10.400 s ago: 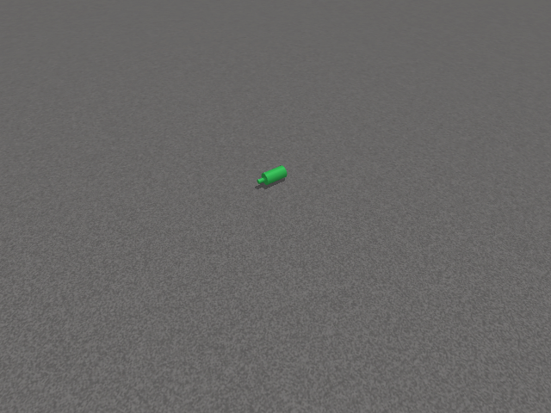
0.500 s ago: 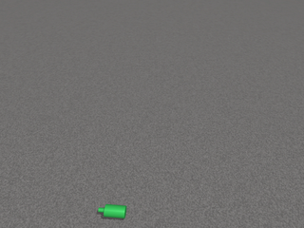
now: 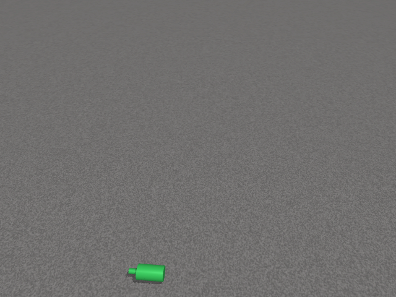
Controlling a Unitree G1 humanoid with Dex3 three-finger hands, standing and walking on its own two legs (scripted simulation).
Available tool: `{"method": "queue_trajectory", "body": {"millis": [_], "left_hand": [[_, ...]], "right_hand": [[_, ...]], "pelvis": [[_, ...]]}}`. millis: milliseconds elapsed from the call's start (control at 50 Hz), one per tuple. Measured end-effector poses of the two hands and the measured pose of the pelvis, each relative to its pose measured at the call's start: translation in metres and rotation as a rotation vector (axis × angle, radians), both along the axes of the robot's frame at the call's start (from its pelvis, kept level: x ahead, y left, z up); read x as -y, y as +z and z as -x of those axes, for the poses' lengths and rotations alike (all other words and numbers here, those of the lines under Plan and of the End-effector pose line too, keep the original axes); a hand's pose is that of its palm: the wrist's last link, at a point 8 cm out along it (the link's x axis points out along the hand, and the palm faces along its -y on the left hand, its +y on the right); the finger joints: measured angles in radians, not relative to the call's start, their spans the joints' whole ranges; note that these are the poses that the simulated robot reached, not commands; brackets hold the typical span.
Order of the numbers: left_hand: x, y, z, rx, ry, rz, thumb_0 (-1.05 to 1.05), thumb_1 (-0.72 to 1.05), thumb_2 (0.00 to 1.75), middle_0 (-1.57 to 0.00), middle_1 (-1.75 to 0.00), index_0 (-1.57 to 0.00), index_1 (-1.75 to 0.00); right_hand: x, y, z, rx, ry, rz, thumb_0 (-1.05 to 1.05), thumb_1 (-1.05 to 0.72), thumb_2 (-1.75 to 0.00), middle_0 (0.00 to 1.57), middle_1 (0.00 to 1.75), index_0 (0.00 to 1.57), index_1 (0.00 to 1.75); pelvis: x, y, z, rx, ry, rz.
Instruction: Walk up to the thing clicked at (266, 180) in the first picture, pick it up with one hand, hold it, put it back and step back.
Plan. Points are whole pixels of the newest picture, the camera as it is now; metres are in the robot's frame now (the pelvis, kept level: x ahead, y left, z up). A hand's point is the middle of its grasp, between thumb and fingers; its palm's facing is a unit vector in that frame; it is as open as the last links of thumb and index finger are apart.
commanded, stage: stand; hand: left
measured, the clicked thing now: (146, 272) +0.40 +0.25 -0.75
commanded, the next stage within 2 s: walk up in 0.80 s
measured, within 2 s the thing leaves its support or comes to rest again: neither
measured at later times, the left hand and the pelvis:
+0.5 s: hand out of the picture +0.08 +0.25 -0.16, palm faces -0.02 -0.94 -0.34, open 7.4 cm; pelvis +0.00 +0.00 +0.00, yaw +0 degrees
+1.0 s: hand out of the picture +0.08 +0.26 -0.16, palm faces +0.00 -0.94 -0.35, open 7.4 cm; pelvis -0.01 +0.00 +0.00, yaw +0 degrees
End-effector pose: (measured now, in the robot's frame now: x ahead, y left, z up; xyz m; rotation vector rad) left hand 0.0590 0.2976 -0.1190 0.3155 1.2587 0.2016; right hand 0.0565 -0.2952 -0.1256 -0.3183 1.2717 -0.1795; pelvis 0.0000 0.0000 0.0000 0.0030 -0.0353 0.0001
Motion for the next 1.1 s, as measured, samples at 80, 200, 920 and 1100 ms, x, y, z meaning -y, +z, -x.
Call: {"method": "queue_trajectory", "body": {"millis": [80, 200, 920, 1100], "left_hand": [[0.000, 0.000, -0.001, 0.004, -0.001, -0.002, 0.01, 0.90, 0.90, -0.20, -0.30, -0.20, -0.30], [0.001, 0.001, -0.005, 0.015, -0.004, -0.001, 0.01, 0.90, 0.90, -0.20, -0.30, -0.20, -0.30], [-0.003, 0.000, -0.013, 0.029, 0.013, 0.000, 0.01, 0.90, 0.90, -0.20, -0.30, -0.20, -0.30], [-0.002, -0.001, -0.006, 0.040, 0.009, -0.002, 0.01, 0.90, 0.90, -0.20, -0.30, -0.20, -0.30]], "right_hand": [[0.000, 0.000, -0.002, 0.003, 0.000, -0.001, 0.00, -0.91, -0.89, 0.20, 0.30, 0.20, 0.30], [0.001, 0.001, -0.005, 0.013, 0.001, 0.000, 0.00, -0.91, -0.89, 0.20, 0.30, 0.20, 0.30], [-0.001, 0.002, -0.012, 0.022, -0.015, 0.000, 0.00, -0.91, -0.89, 0.20, 0.30, 0.20, 0.30], [0.003, 0.003, -0.007, 0.041, -0.017, 0.005, 0.00, -0.91, -0.89, 0.20, 0.30, 0.20, 0.30]], "pelvis": [[0.000, 0.000, -0.001, 0.001, 0.000, 0.001], [0.001, 0.000, -0.001, 0.000, 0.000, 0.002], [-0.002, -0.001, 0.002, -0.001, 0.000, 0.001], [0.000, -0.002, 0.015, 0.006, -0.001, -0.003]]}}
